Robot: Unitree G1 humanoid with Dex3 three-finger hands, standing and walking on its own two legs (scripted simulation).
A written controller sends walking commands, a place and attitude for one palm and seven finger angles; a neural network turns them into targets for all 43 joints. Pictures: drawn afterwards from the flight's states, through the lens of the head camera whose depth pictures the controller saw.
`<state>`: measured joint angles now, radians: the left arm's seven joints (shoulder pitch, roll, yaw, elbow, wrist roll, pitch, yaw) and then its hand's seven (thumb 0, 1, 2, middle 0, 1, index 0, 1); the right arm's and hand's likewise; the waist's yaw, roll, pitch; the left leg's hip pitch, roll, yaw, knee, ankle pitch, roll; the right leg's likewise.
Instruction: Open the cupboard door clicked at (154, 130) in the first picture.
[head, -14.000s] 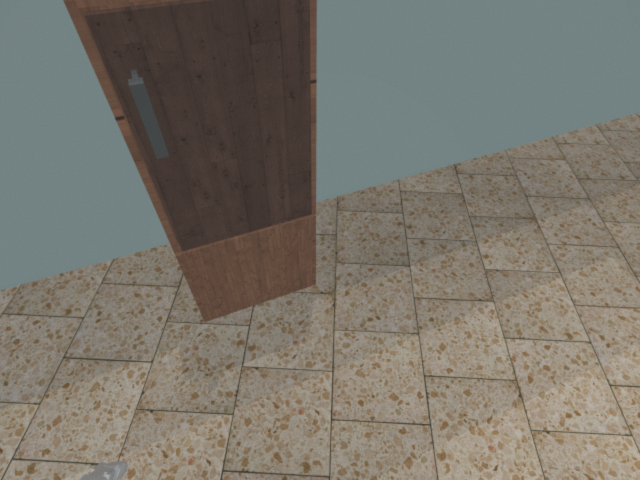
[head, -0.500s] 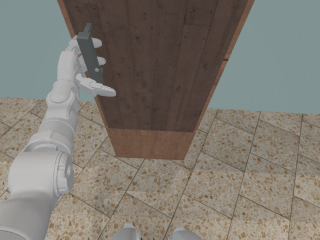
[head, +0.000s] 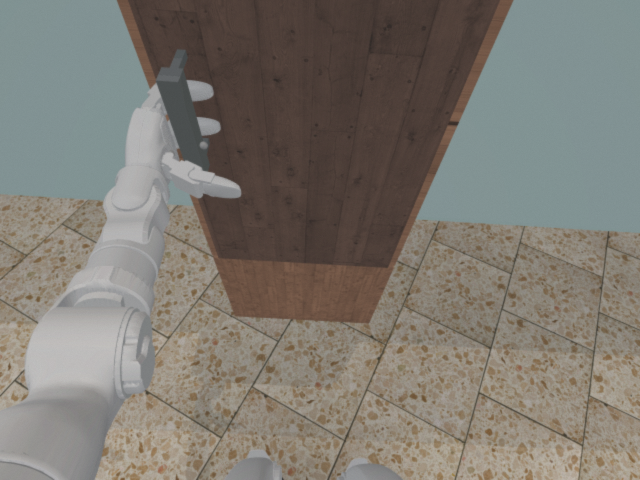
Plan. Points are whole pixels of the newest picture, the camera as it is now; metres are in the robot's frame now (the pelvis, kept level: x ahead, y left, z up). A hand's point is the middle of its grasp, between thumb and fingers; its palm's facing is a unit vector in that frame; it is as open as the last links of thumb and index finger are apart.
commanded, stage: slide the fingers in behind the handle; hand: left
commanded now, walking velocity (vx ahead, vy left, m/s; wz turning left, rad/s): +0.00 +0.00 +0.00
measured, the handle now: (190, 117) +0.55 +0.14 +0.11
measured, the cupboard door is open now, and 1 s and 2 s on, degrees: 0 1 42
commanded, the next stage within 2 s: close the thumb around the handle in 0.14 s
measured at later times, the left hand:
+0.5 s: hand (203, 145) +0.50 +0.12 +0.11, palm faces -0.08 -1.00 -0.01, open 12.1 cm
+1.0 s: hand (203, 149) +0.49 +0.12 +0.11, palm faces -0.07 -1.00 +0.00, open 5.8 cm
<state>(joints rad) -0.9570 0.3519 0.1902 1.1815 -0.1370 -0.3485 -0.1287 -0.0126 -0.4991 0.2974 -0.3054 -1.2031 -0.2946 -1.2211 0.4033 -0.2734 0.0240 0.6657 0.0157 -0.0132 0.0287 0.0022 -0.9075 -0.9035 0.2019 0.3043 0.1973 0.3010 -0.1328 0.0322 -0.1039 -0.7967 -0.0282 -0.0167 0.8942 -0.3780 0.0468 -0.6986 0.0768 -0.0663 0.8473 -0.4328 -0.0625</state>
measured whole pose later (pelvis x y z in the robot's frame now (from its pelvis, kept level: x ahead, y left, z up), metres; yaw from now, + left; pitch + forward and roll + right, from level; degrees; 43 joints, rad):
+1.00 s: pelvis +0.00 +0.01 +0.00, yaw -1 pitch +15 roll -2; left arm -0.89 0.32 0.21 1.14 -0.13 -0.36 -0.12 0.01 0.73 0.82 -0.36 -1.35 -0.35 -1.34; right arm 0.40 -0.27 0.02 0.65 0.02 0.01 0.02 0.00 -0.91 -0.90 0.20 0.30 0.20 0.30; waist -0.13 0.04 -0.11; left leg -0.76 -0.03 0.01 0.88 -0.38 0.06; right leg -0.66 0.08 -0.04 0.84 -0.43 -0.05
